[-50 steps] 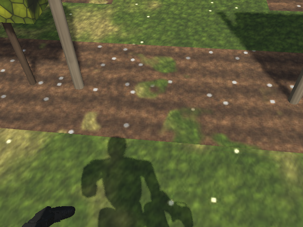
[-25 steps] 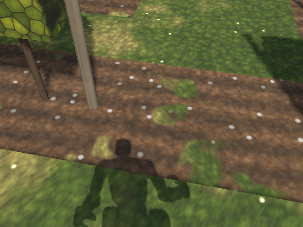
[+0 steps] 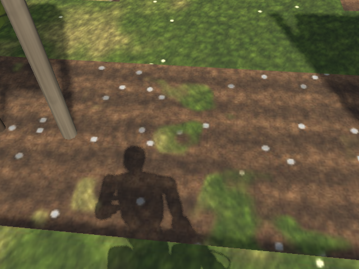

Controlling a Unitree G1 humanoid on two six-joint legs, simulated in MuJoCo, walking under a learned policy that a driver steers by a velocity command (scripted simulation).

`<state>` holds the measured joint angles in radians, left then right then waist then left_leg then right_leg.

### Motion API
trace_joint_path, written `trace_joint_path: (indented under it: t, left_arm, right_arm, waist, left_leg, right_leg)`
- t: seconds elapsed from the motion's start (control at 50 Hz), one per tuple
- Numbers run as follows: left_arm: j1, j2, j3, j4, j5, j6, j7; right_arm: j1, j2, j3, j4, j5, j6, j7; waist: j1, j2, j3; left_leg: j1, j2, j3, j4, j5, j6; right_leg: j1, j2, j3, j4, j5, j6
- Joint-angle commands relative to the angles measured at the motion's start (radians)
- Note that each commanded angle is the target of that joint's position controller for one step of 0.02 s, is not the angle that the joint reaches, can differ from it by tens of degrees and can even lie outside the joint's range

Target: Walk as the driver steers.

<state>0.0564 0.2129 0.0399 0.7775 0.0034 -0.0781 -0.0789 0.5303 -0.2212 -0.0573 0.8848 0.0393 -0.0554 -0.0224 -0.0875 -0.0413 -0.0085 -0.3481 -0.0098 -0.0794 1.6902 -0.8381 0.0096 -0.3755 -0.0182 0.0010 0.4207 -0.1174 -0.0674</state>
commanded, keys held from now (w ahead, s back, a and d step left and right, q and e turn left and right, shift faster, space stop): w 0.54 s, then w+e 0.34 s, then e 0.12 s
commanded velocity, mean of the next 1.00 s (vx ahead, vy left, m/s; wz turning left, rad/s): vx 0.49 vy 0.00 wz -0.15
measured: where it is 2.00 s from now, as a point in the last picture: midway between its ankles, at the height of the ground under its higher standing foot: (216, 209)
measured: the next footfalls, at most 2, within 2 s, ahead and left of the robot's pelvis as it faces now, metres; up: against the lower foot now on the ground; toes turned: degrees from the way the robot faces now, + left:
left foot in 0.42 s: +0.40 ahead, +0.12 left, +0.00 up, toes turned +0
right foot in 1.20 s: +0.72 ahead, -0.29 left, -0.19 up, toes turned -21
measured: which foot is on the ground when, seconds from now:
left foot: up 0.00-0.40, down 0.42-1.00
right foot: down 0.00-0.44, up 0.46-1.00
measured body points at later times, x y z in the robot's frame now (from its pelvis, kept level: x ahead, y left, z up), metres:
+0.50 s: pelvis +0.27 +0.03 -0.02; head +0.30 +0.04 +0.43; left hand +0.25 +0.30 -0.17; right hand +0.49 -0.21 -0.09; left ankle +0.36 +0.12 -0.74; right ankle +0.10 -0.09 -0.67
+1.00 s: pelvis +0.49 -0.04 -0.03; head +0.50 -0.04 +0.42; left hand +0.70 +0.19 -0.14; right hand +0.43 -0.30 -0.16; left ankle +0.36 +0.12 -0.74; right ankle +0.56 -0.23 -0.69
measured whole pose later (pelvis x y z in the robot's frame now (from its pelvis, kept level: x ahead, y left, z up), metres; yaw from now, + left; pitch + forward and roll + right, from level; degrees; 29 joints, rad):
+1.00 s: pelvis +0.49 -0.04 -0.03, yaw -12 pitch +2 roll +1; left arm 0.15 0.26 0.10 0.81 -0.03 -0.01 -0.04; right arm 0.41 -0.22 -0.08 0.88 0.00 -0.09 -0.05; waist -0.06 -0.02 -0.02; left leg -0.03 0.08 0.19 0.53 -0.52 -0.06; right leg -0.73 -0.07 0.11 1.02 -0.09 -0.02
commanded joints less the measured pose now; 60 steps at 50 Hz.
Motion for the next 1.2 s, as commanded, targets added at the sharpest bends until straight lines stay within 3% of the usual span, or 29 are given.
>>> trace_joint_path:
  t: [0.02, 0.04, 0.06, 0.08, 0.1, 0.14, 0.18, 0.26, 0.34, 0.38, 0.42, 0.44, 0.46, 0.48, 0.5, 0.54, 0.6, 0.66, 0.72, 0.84, 0.92, 0.98, 1.02, 1.04, 1.08, 1.12, 1.16, 1.18, 1.2]
  left_arm:
    - [0.457, 0.245, 0.079, 0.100, -0.027, 0.041, 0.017]
    - [0.338, 0.238, 0.070, 0.072, -0.006, 0.036, 0.035]
    - [0.219, 0.171, 0.045, 0.042, 0.011, 0.017, 0.040]
    - [0.115, 0.126, 0.021, 0.037, 0.011, 0.003, 0.044]
    - [0.091, 0.112, 0.016, 0.039, 0.012, -0.005, 0.043]
    - [0.142, 0.134, 0.025, 0.061, 0.018, -0.017, 0.065]
    - [0.212, 0.141, 0.030, 0.087, -0.002, -0.012, 0.087]
    - [0.330, 0.150, 0.039, 0.140, -0.030, 0.011, 0.093]
    - [0.378, 0.179, 0.044, 0.168, -0.027, 0.033, 0.091]
    - [0.377, 0.193, 0.048, 0.176, -0.022, 0.048, 0.094]
    - [0.317, 0.185, 0.040, 0.158, -0.017, 0.055, 0.093]
    - [0.314, 0.158, 0.027, 0.130, 0.003, 0.048, 0.092]
    - [0.424, 0.073, -0.002, 0.131, -0.001, 0.026, 0.077]
    - [0.362, 0.166, 0.022, 0.133, -0.025, 0.010, 0.066]
    - [0.265, 0.201, 0.036, 0.100, -0.046, 0.004, 0.068]
    - [0.219, 0.175, 0.040, 0.093, -0.019, 0.015, 0.087]
    - [0.277, 0.126, 0.039, 0.111, -0.023, 0.048, 0.099]
    - [0.167, 0.130, 0.045, 0.059, -0.016, 0.055, 0.098]
    - [0.231, 0.121, 0.051, 0.092, -0.008, 0.052, 0.081]
    - [0.111, 0.133, 0.067, 0.030, -0.027, 0.070, 0.055]
    - [-0.023, 0.114, 0.067, -0.038, -0.018, 0.064, 0.042]
    - [-0.173, 0.091, 0.058, -0.112, -0.043, 0.025, 0.037]
    - [-0.170, 0.105, 0.057, -0.128, -0.033, 0.016, 0.009]
    - [-0.157, 0.054, 0.042, -0.112, -0.024, 0.024, -0.011]
    - [-0.068, 0.042, 0.046, -0.075, -0.048, 0.052, -0.030]
    - [0.056, 0.108, 0.071, -0.011, -0.055, 0.082, -0.011]
    - [0.288, 0.187, 0.107, 0.119, -0.014, 0.084, 0.011]
    - [0.431, 0.240, 0.125, 0.174, 0.002, 0.078, 0.027]
    - [0.516, 0.318, 0.130, 0.209, 0.038, 0.066, 0.040]
  right_arm:
    - [0.055, -0.104, -0.001, -0.119, 0.020, -0.060, 0.020]
    - [-0.055, -0.110, -0.005, -0.154, 0.039, -0.063, -0.009]
    - [-0.108, -0.134, -0.011, -0.152, 0.022, -0.042, -0.034]
    - [-0.124, -0.113, -0.015, -0.141, -0.006, -0.012, -0.037]
    - [-0.112, -0.082, -0.013, -0.126, -0.026, 0.002, -0.035]
    - [-0.197, -0.070, -0.014, -0.155, -0.048, -0.010, -0.029]
    - [-0.273, -0.038, -0.001, -0.180, -0.043, -0.018, -0.010]
    - [-0.437, -0.024, 0.004, -0.216, -0.032, -0.011, 0.019]
    - [-0.595, -0.051, -0.004, -0.292, -0.028, -0.027, 0.054]
    - [-0.563, -0.063, -0.009, -0.296, -0.027, -0.032, 0.063]
    - [-0.317, -0.123, -0.042, -0.232, -0.042, -0.034, 0.060]
    - [-0.128, -0.206, -0.066, -0.201, -0.047, -0.032, 0.053]
    - [-0.079, -0.244, -0.074, -0.180, -0.024, -0.029, 0.058]
    - [-0.074, -0.171, -0.057, -0.183, -0.015, -0.021, 0.056]
    - [-0.157, -0.156, -0.048, -0.193, -0.024, -0.017, 0.049]
    - [-0.296, -0.129, -0.037, -0.218, -0.048, -0.021, 0.057]
    - [-0.336, -0.099, -0.033, -0.200, -0.048, -0.043, 0.053]
    - [-0.301, -0.154, -0.052, -0.154, -0.055, -0.048, 0.033]
    - [-0.232, -0.176, -0.066, -0.106, -0.074, -0.046, 0.027]
    - [-0.143, -0.126, -0.057, -0.046, -0.043, -0.044, 0.022]
    - [-0.085, -0.135, -0.058, -0.032, -0.055, -0.039, 0.001]
    - [0.011, -0.140, -0.062, -0.009, -0.034, -0.040, -0.053]
    - [-0.089, -0.152, -0.057, -0.056, -0.044, -0.039, -0.084]
    - [-0.130, -0.152, -0.055, -0.070, -0.043, -0.034, -0.081]
    - [-0.170, -0.179, -0.067, -0.078, -0.033, -0.028, -0.069]
    - [-0.214, -0.184, -0.067, -0.103, -0.012, -0.006, -0.047]
    - [-0.171, -0.141, -0.051, -0.060, 0.011, 0.010, -0.029]
    - [-0.219, -0.153, -0.049, -0.044, 0.021, 0.006, -0.023]
    - [-0.196, -0.111, -0.046, -0.019, 0.005, 0.000, -0.033]
  waist:
    - [0.176, -0.184, -0.377]
    - [0.128, -0.066, -0.322]
    - [0.084, -0.034, -0.210]
    - [0.012, 0.021, -0.038]
    - [0.002, 0.022, -0.001]
    - [0.032, -0.037, 0.015]
    - [0.067, -0.069, -0.014]
    - [0.140, -0.013, 0.013]
    - [0.170, 0.016, 0.066]
    - [0.144, -0.001, 0.043]
    - [0.020, -0.011, -0.095]
    - [-0.040, 0.095, -0.244]
    - [-0.005, 0.332, -0.389]
    - [-0.037, 0.252, -0.332]
    - [-0.023, 0.198, -0.166]
    - [0.057, 0.078, -0.032]
    - [0.112, 0.105, -0.043]
    - [0.096, 0.091, -0.023]
    - [0.100, 0.059, -0.086]
    - [0.049, 0.129, 0.037]
    - [-0.004, 0.135, 0.111]
    - [-0.068, 0.168, 0.179]
    - [-0.027, 0.106, 0.156]
    - [-0.033, 0.082, 0.096]
    - [-0.002, 0.108, 0.077]
    - [0.044, 0.083, 0.067]
    - [0.134, 0.076, -0.075]
    - [0.234, 0.037, -0.105]
    - [0.284, -0.154, -0.046]
  left_leg:
    - [-0.800, 0.037, -0.096, 0.292, 0.106, 0.003]
    - [-0.772, 0.088, -0.065, 0.073, 0.416, 0.023]
    - [-0.714, 0.121, -0.044, 0.016, 0.522, 0.020]
    - [-0.579, 0.150, -0.050, -0.182, 0.613, -0.018]
    - [-0.461, 0.169, -0.054, -0.334, 0.620, -0.038]
    - [-0.381, 0.174, -0.035, -0.569, 0.723, -0.060]
    - [-0.314, 0.147, -0.006, -0.792, 0.836, -0.049]
    - [-0.325, 0.094, 0.044, -1.019, 0.916, -0.006]
    - [-0.371, 0.058, 0.062, -1.112, 0.810, 0.039]
    - [-0.283, 0.031, 0.089, -1.164, 0.742, 0.062]
    - [0.123, 0.013, 0.089, -1.157, 0.873, 0.126]
    - [0.454, 0.183, -0.117, -1.133, 0.929, 0.206]
    - [0.724, 0.385, -0.536, -1.249, 0.710, 0.349]
    - [0.710, 0.369, -0.590, -1.327, 0.513, 0.318]
    - [0.573, 0.343, -0.469, -1.362, 0.538, 0.280]
    - [0.270, 0.274, -0.288, -1.406, 0.802, 0.249]
    - [0.140, 0.244, -0.153, -1.487, 0.839, 0.231]
    - [0.175, 0.253, -0.087, -1.538, 0.851, 0.223]
    - [0.198, 0.261, 0.017, -1.473, 0.986, 0.224]
    - [0.357, 0.313, 0.013, -1.403, 0.864, 0.210]
    - [0.418, 0.326, 0.057, -1.303, 0.945, 0.181]
    - [0.666, 0.447, -0.023, -1.193, 0.899, 0.119]
    - [0.437, 0.374, 0.126, -1.140, 0.784, 0.059]
    - [0.214, 0.302, 0.239, -1.137, 0.658, 0.032]
    - [0.005, 0.286, 0.307, -1.108, 0.534, 0.006]
    - [0.131, 0.298, 0.306, -0.918, 0.577, -0.032]
    - [0.202, 0.274, 0.323, -0.486, 0.666, -0.071]
    - [0.098, 0.217, 0.315, -0.231, 0.541, -0.116]
    - [-0.190, 0.080, 0.272, 0.234, -0.126, -0.166]
  right_leg:
    - [0.919, -0.379, 0.396, 0.194, 0.533, -0.278]
    - [0.661, -0.429, 0.539, -0.018, -0.073, -0.285]
    - [0.451, -0.440, 0.634, -0.089, -0.087, -0.284]
    - [0.165, -0.366, 0.498, -0.111, 0.151, -0.240]
    - [0.043, -0.296, 0.379, -0.116, 0.210, -0.209]
    - [0.000, -0.207, 0.258, -0.133, 0.341, -0.188]
    - [0.054, -0.171, 0.174, -0.134, 0.451, -0.167]
    - [0.233, -0.181, 0.162, -0.136, 0.366, -0.130]
    - [0.376, -0.221, 0.179, -0.105, 0.353, -0.121]
    - [0.415, -0.219, 0.161, -0.049, 0.455, -0.106]
    - [0.299, -0.142, 0.092, 0.180, 0.643, -0.066]
    - [0.078, -0.056, 0.039, 0.481, 0.338, -0.025]
    - [-0.231, 0.085, 0.048, 0.812, -0.394, 0.017]
    - [-0.371, 0.048, 0.134, 0.895, -0.451, 0.012]
    - [-0.433, 0.011, 0.100, 0.904, -0.368, 0.016]
    - [-0.325, -0.058, 0.076, 0.782, -0.254, 0.039]
    - [-0.172, -0.096, 0.104, 0.630, -0.209, 0.047]
    - [-0.248, -0.096, 0.133, 0.513, -0.069, 0.051]
    - [-0.196, -0.077, 0.100, 0.605, 0.138, 0.055]
    - [-0.483, -0.084, 0.150, 0.682, 0.056, 0.027]
    - [-0.604, -0.077, 0.096, 0.653, 0.054, 0.036]
    - [-0.926, -0.092, 0.214, 0.527, -0.021, 0.058]
    - [-0.672, -0.102, 0.131, 0.286, 0.339, 0.082]
    - [-0.332, -0.048, 0.016, 0.176, 0.576, 0.084]
    - [-0.006, -0.005, 0.001, 0.205, 0.679, 0.088]
    - [0.017, -0.013, -0.001, 0.111, 0.592, 0.103]
    - [0.261, -0.021, -0.021, -0.053, 0.833, 0.070]
    - [0.455, -0.035, -0.025, -0.182, 0.920, 0.031]
    - [0.654, -0.106, 0.065, -0.133, 1.011, -0.056]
